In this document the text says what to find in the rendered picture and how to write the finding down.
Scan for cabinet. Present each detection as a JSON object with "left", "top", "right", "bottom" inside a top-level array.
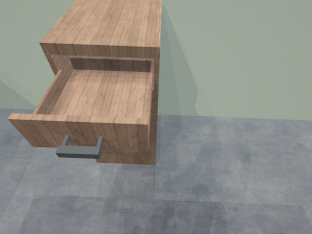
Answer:
[{"left": 39, "top": 0, "right": 162, "bottom": 165}]

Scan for handle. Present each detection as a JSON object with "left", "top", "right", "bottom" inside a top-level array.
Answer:
[{"left": 56, "top": 135, "right": 103, "bottom": 159}]

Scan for drawer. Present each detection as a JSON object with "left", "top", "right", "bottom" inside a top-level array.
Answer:
[{"left": 8, "top": 56, "right": 154, "bottom": 152}]

